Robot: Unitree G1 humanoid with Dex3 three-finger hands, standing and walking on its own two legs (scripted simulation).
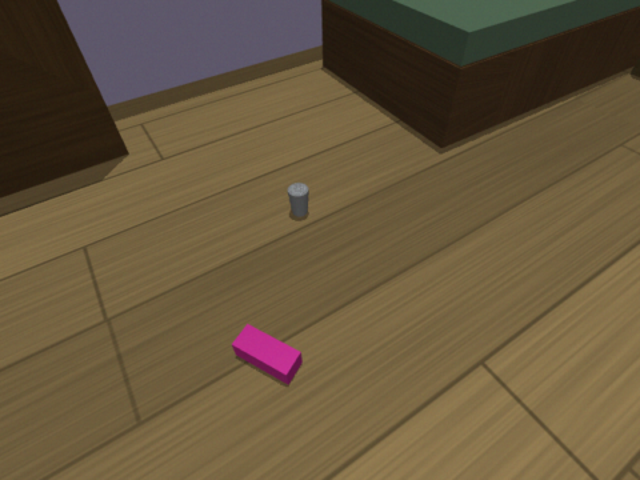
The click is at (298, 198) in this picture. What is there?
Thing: tapered cup
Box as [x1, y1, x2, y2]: [288, 183, 308, 216]
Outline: 294,183 288,187 288,195 293,213 297,216 301,216 305,214 307,211 308,188 303,183
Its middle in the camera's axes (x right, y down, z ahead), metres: -0.11 -0.17 +1.76
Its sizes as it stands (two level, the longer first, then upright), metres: 0.094 0.094 0.135
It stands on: the floor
